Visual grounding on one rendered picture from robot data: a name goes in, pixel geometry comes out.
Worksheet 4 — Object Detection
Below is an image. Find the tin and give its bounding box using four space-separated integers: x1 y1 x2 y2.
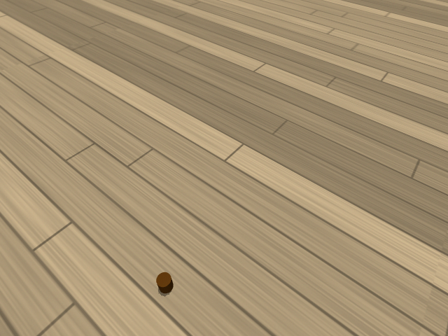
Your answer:
156 272 174 293

